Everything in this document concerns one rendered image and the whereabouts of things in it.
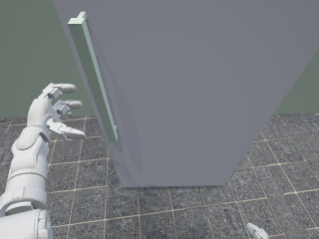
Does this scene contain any robot left hand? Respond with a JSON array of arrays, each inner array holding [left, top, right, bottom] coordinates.
[[27, 83, 86, 140]]

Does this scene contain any fridge door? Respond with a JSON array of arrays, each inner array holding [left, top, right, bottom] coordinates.
[[53, 0, 319, 187]]

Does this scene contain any handle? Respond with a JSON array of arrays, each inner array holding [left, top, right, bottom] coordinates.
[[68, 12, 118, 142]]

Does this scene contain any robot left upper arm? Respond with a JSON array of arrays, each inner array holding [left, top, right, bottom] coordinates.
[[0, 208, 54, 239]]

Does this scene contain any robot right hand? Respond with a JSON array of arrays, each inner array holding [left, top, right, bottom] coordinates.
[[246, 222, 269, 239]]

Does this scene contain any robot left forearm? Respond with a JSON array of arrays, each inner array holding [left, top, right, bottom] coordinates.
[[0, 126, 51, 218]]

